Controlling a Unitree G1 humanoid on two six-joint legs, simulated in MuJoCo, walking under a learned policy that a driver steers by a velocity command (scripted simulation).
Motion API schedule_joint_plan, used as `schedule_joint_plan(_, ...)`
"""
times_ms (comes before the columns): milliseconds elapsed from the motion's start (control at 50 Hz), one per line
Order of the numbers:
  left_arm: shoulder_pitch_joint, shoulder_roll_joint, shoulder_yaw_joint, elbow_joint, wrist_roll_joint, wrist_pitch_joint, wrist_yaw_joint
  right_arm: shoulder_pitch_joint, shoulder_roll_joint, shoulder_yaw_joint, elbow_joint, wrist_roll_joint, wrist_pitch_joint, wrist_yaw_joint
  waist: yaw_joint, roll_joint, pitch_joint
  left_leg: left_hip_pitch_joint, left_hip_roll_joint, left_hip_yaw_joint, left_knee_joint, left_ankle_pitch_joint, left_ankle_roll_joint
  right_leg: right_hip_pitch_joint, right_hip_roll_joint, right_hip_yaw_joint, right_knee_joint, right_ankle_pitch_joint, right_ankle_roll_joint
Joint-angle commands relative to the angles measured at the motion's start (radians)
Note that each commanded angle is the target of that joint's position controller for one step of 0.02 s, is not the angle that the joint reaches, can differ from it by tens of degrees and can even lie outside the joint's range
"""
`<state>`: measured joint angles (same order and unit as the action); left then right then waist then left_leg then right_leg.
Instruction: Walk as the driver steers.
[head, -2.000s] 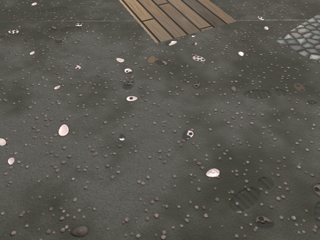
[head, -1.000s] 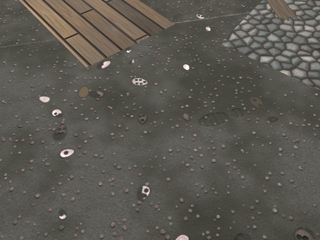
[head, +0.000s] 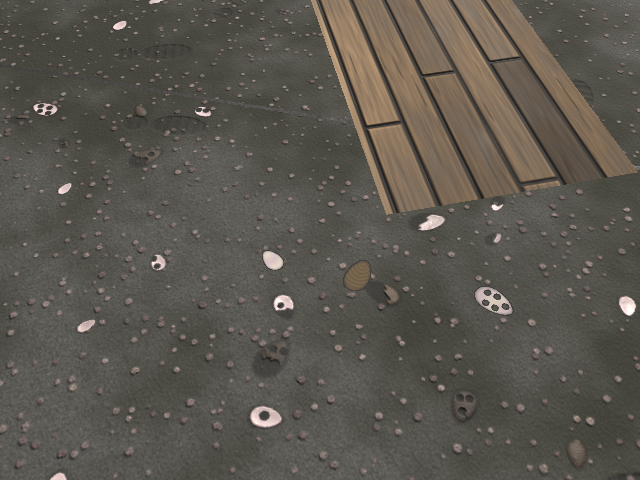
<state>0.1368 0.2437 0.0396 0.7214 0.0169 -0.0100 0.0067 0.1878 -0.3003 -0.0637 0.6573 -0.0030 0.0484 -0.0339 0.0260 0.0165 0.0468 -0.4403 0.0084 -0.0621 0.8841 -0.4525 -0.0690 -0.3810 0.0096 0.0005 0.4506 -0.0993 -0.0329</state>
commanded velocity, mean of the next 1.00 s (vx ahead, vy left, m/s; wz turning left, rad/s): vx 0.31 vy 0.00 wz -0.34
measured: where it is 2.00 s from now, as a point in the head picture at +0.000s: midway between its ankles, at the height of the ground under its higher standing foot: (452, 333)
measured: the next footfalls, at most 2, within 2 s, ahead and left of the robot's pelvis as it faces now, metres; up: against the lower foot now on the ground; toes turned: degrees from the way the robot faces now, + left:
left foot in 0.08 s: +0.06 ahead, +0.14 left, +0.00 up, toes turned -3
right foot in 0.42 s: +0.06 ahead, -0.13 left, +0.00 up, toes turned -15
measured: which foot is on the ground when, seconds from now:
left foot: up 0.00-0.06, down 0.08-0.42, up 0.44-0.86, down 0.88-1.00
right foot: down 0.00-0.12, up 0.14-0.40, down 0.42-0.90, up 0.92-1.00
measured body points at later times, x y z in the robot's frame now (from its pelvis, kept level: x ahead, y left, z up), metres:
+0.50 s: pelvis +0.06 -0.04 -0.01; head +0.07 -0.07 +0.44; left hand +0.25 +0.20 -0.09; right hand +0.10 -0.35 -0.12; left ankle +0.02 +0.13 -0.68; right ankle +0.02 -0.12 -0.74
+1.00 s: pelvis +0.30 -0.09 -0.01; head +0.33 -0.11 +0.44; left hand +0.48 +0.14 -0.12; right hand +0.35 -0.40 -0.10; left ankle +0.41 -0.04 -0.74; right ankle +0.11 -0.14 -0.64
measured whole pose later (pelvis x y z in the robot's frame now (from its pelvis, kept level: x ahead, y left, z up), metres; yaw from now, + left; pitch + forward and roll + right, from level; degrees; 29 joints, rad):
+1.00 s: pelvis +0.30 -0.09 -0.01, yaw -24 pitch +2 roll +1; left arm 0.34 0.29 0.05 0.75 -0.02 -0.06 0.01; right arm 0.16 -0.28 -0.06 0.70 0.01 -0.10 0.04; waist 0.02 -0.02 0.03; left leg -0.40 -0.08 0.00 0.50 -0.15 0.06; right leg -0.30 0.04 0.10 1.17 -0.42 -0.03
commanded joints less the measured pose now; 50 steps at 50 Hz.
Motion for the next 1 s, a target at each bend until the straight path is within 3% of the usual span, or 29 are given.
schedule_joint_plan(20, -0.046, 0.15, 0.034, -0.058, -0.018, -0.007, -0.011, 0.099, -0.037, -0.007, -0.021, -0.005, -0.013, 0.007, -0.041, -0.185, -0.17, 0.193, -0.019, 0.045, -0.264, 0.14, 0.019, 0.088, -0.184, 0.224, -0.124, 0.001, -0.188)
schedule_joint_plan(60, -0.017, 0.162, 0.035, -0.051, -0.031, -0.001, -0.012, 0.107, -0.063, -0.017, -0.017, -0.008, -0.014, 0.012, -0.058, -0.169, -0.134, 0.305, -0.035, 0.06, -0.43, 0.238, 0.067, 0.004, -0.161, 0.252, -0.121, -0.163, -0.133)
schedule_joint_plan(80, 0.0, 0.15, 0.03, -0.048, -0.029, -0.005, -0.014, 0.108, -0.102, -0.023, -0.033, -0.02, -0.016, 0.007, -0.058, -0.124, -0.131, 0.375, 0.046, -0.012, -0.439, 0.261, 0.106, -0.072, -0.142, 0.253, -0.095, -0.25, -0.076)
schedule_joint_plan(100, 0.007, 0.117, 0.023, -0.065, -0.02, -0.014, -0.019, 0.097, -0.174, -0.04, -0.043, -0.034, -0.013, 0.0, -0.031, 0.034, -0.114, 0.37, 0.171, -0.115, -0.451, 0.237, 0.167, -0.155, -0.053, 0.159, 0.0, -0.318, -0.016)
schedule_joint_plan(120, -0.022, 0.117, 0.026, -0.08, -0.029, -0.019, -0.015, 0.102, -0.172, -0.048, -0.023, -0.037, -0.012, 0.002, -0.041, 0.201, -0.104, 0.233, 0.243, -0.189, -0.546, 0.121, 0.231, -0.111, 0.024, 0.025, 0.123, -0.311, 0.023)
schedule_joint_plan(140, -0.028, 0.153, 0.041, -0.077, -0.028, -0.017, -0.011, 0.038, -0.155, -0.044, -0.047, -0.037, -0.021, 0.001, -0.044, 0.22, -0.057, 0.175, 0.282, -0.225, -0.592, 0.126, 0.261, -0.101, 0.024, 0.002, 0.26, -0.32, 0.041)
schedule_joint_plan(200, 0.033, 0.166, 0.067, -0.058, -0.029, 0.019, 0.0, 0.006, -0.124, -0.04, -0.059, -0.017, -0.054, -0.014, -0.043, 0.176, -0.061, 0.241, 0.331, -0.2, -0.575, 0.39, 0.288, -0.218, -0.01, 0.033, 0.594, -0.409, 0.064)
schedule_joint_plan(260, -0.009, 0.111, 0.049, -0.087, -0.041, 0.03, -0.013, 0.033, -0.112, -0.043, -0.042, 0.009, -0.063, -0.013, -0.069, 0.141, -0.041, 0.321, 0.298, -0.15, -0.629, 0.098, 0.253, -0.299, -0.059, 0.016, 0.545, -0.322, 0.06)
schedule_joint_plan(320, -0.042, 0.091, 0.036, -0.115, -0.041, 0.017, -0.039, 0.042, -0.141, -0.055, -0.032, 0.011, -0.068, -0.003, -0.083, 0.147, -0.042, 0.295, 0.273, -0.069, -0.638, 0.068, 0.231, -0.163, -0.051, -0.046, 0.348, -0.326, 0.035)
schedule_joint_plan(360, 0.0, 0.109, 0.042, -0.106, -0.043, 0.007, -0.05, 0.045, -0.162, -0.064, -0.021, 0.022, -0.073, 0.01, -0.063, 0.141, -0.05, 0.257, 0.272, -0.03, -0.614, 0.062, 0.23, -0.04, -0.025, -0.091, 0.23, -0.291, 0.01)
schedule_joint_plan(400, 0.138, 0.12, 0.055, -0.046, -0.041, 0.002, -0.05, 0.023, -0.143, -0.059, -0.016, 0.032, -0.075, 0.019, 0.006, 0.103, -0.066, 0.151, 0.244, 0.036, -0.504, 0.037, 0.199, 0.178, 0.032, -0.142, 0.091, -0.191, -0.017)
schedule_joint_plan(420, 0.234, 0.16, 0.075, -0.017, -0.047, 0.001, -0.041, 0.029, -0.1, -0.046, -0.014, 0.02, -0.08, 0.022, 0.045, 0.028, -0.097, 0.059, 0.205, 0.102, -0.338, 0.062, 0.155, 0.334, 0.025, -0.086, 0.059, -0.198, -0.045)
schedule_joint_plan(440, 0.344, 0.275, 0.104, -0.01, -0.046, -0.005, -0.024, -0.018, -0.023, -0.021, -0.057, -0.014, -0.091, 0.026, 0.076, -0.262, -0.117, -0.176, 0.1, 0.217, 0.092, -0.046, 0.056, 0.484, -0.217, 0.303, -0.06, -0.162, -0.14)
schedule_joint_plan(460, 0.351, 0.346, 0.107, -0.046, -0.028, -0.029, -0.037, -0.089, -0.024, -0.017, -0.129, 0.003, -0.119, 0.022, 0.085, -0.354, -0.122, -0.478, -0.044, 0.066, 0.295, -0.172, 0.033, 0.541, -0.373, 0.777, -0.232, -0.399, -0.342)
schedule_joint_plan(480, 0.329, 0.27, 0.087, -0.053, -0.023, -0.05, -0.04, -0.123, -0.093, -0.03, -0.127, 0.035, -0.144, 0.029, 0.095, -0.224, -0.069, -0.552, 0.021, -0.016, 0.375, -0.113, 0.057, 0.537, -0.389, 0.75, -0.255, -0.429, -0.352)
schedule_joint_plan(500, 0.286, 0.217, 0.069, -0.058, -0.024, -0.059, -0.035, -0.116, -0.115, -0.036, -0.117, 0.038, -0.159, 0.038, 0.061, -0.18, -0.028, -0.558, 0.052, -0.019, 0.352, -0.009, 0.081, 0.5, -0.352, 0.646, -0.229, -0.368, -0.311)
schedule_joint_plan(520, 0.242, 0.196, 0.06, -0.072, -0.027, -0.059, -0.03, -0.096, -0.113, -0.038, -0.091, 0.015, -0.166, 0.038, 0.034, -0.099, -0.013, -0.514, 0.078, -0.015, 0.304, 0.074, 0.084, 0.446, -0.304, 0.543, -0.214, -0.275, -0.27)
schedule_joint_plan(540, 0.2, 0.188, 0.055, -0.082, -0.029, -0.054, -0.024, -0.086, -0.116, -0.042, -0.083, -0.006, -0.168, 0.038, 0.009, -0.088, -0.007, -0.459, 0.088, -0.012, 0.228, 0.139, 0.077, 0.392, -0.267, 0.466, -0.217, -0.172, -0.242)
schedule_joint_plan(600, 0.192, 0.193, 0.052, -0.084, -0.024, -0.049, -0.003, -0.087, -0.082, -0.036, -0.067, -0.012, -0.161, 0.048, -0.009, -0.093, -0.027, -0.353, 0.058, 0.025, 0.096, 0.282, 0.039, 0.322, -0.199, 0.333, -0.244, 0.029, -0.22)
schedule_joint_plan(700, 0.25, 0.212, 0.063, -0.045, -0.04, -0.044, 0.019, -0.245, -0.03, -0.008, -0.093, 0.005, -0.164, 0.061, 0.041, -0.113, 0.001, -0.202, -0.008, 0.044, -0.255, 0.494, 0.01, 0.225, -0.143, 0.254, -0.232, 0.065, -0.179)
schedule_joint_plan(760, 0.287, 0.215, 0.067, -0.024, -0.052, -0.039, 0.021, -0.3, -0.05, -0.012, -0.109, 0.016, -0.172, 0.073, 0.055, -0.113, 0.009, -0.148, -0.02, 0.02, -0.345, 0.515, 0.024, 0.246, -0.171, 0.313, -0.199, 0.044, -0.172)
schedule_joint_plan(840, 0.279, 0.209, 0.07, -0.004, -0.038, -0.035, 0.02, -0.229, -0.084, -0.024, -0.084, 0.016, -0.18, 0.08, 0.025, -0.159, -0.011, -0.069, -0.017, 0.053, -0.392, 0.44, 0.091, 0.376, -0.215, 0.297, -0.12, 0.274, -0.138)
schedule_joint_plan(880, 0.269, 0.192, 0.062, -0.009, -0.031, -0.031, 0.015, -0.054, -0.136, -0.051, -0.041, 0.008, -0.177, 0.069, -0.066, -0.156, -0.147, 0.204, -0.045, 0.103, -0.407, 0.422, 0.165, 0.373, -0.143, 0.214, 0.135, 0.612, -0.099)
schedule_joint_plan(900, 0.264, 0.155, 0.044, -0.032, -0.013, -0.03, 0.016, 0.129, -0.176, -0.057, -0.019, -0.005, -0.175, 0.065, -0.14, -0.079, -0.302, 0.507, 0.108, -0.092, -0.361, 0.427, 0.248, 0.202, -0.092, 0.188, 0.415, 0.416, -0.072)
schedule_joint_plan(920, 0.414, 0.065, 0.019, -0.032, -0.028, -0.042, 0.011, 0.224, -0.251, -0.076, 0.028, -0.007, -0.17, 0.075, -0.072, 0.265, -0.437, 0.84, 0.341, -0.611, -0.468, 0.19, 0.43, -0.179, 0.087, 0.126, 0.804, -0.278, 0.016)
schedule_joint_plan(940, 0.37, 0.137, 0.023, -0.031, -0.035, -0.059, 0.006, 0.218, -0.159, -0.052, 0.03, 0.026, -0.168, 0.081, -0.098, 0.234, -0.387, 0.826, 0.339, -0.778, -0.6, -0.005, 0.42, -0.319, 0.055, 0.182, 0.895, -0.431, 0.014)
schedule_joint_plan(960, 0.224, 0.195, 0.039, -0.062, -0.05, -0.071, -0.001, 0.141, -0.118, -0.039, 0.018, 0.031, -0.161, 0.074, -0.113, 0.139, -0.207, 0.681, 0.305, -0.623, -0.61, 0.006, 0.375, -0.382, 0.0, 0.159, 0.901, -0.353, 0.008)
schedule_joint_plan(980, 0.138, 0.186, 0.032, -0.084, -0.04, -0.086, -0.002, 0.098, -0.114, -0.033, 0.005, 0.016, -0.151, 0.07, -0.1, 0.031, -0.137, 0.544, 0.262, -0.518, -0.621, 0.102, 0.349, -0.357, -0.036, 0.133, 0.854, -0.288, 0.001)
schedule_joint_plan(1000, 0.095, 0.175, 0.034, -0.099, -0.02, -0.097, -0.004, 0.071, -0.105, -0.029, 0.002, 0.008, -0.145, 0.068, -0.075, -0.009, -0.076, 0.435, 0.224, -0.449, -0.639, 0.211, 0.342, -0.338, -0.06, 0.118, 0.777, -0.251, 0.005)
